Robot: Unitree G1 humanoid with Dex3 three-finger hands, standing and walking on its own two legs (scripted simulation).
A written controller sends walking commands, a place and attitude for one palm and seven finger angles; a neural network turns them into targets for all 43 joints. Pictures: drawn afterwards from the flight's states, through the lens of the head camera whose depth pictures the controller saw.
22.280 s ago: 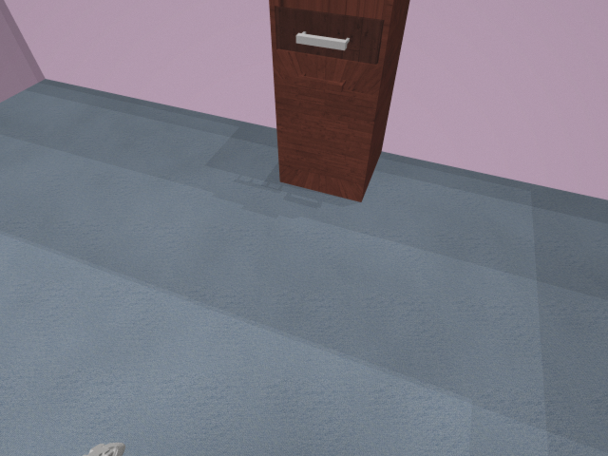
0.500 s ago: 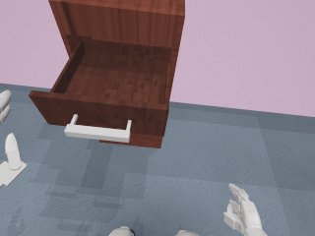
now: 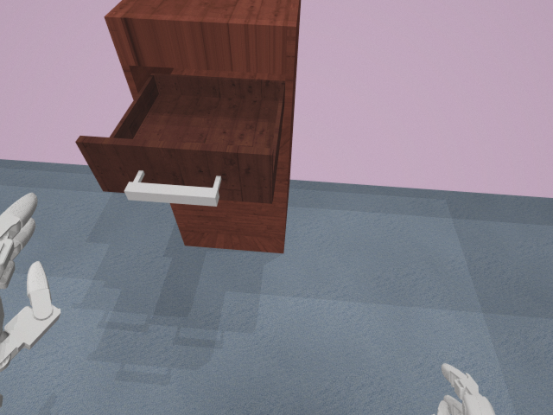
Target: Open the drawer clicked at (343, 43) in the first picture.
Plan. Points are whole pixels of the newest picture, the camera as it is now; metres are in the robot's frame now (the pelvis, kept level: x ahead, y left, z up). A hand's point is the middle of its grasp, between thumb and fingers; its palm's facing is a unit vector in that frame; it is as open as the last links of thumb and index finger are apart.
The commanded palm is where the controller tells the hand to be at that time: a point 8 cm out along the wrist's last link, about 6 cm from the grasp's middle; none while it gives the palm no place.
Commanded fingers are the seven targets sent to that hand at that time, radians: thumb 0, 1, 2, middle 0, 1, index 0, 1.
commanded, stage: stop stepping back and stand still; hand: left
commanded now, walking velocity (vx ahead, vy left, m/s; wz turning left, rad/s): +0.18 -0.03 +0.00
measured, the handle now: (175, 185) +0.54 +0.22 -0.02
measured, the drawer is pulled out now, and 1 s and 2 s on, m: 0.30 0.30 0.30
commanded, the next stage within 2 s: let the arm hang, fingers relaxed in 0.40 s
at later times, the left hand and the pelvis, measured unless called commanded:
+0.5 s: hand (24, 352) +0.16 +0.23 +0.17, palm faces +0.36 -0.82 -0.45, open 7.4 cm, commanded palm none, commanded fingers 0.00 0.90 0.90 -0.20 -0.30 -0.20 -0.30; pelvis -0.04 +0.00 -0.01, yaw +0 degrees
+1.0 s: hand out of the picture -0.07 +0.20 -0.17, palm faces +0.07 -0.97 -0.22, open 7.1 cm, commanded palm none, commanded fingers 0.00 0.90 0.90 -0.20 -0.30 -0.20 -0.30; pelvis -0.04 +0.01 +0.00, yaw +1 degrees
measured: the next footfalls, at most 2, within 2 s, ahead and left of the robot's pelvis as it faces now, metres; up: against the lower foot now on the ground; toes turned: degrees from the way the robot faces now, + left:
none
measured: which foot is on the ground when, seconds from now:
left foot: down 0.00-1.00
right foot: down 0.00-1.00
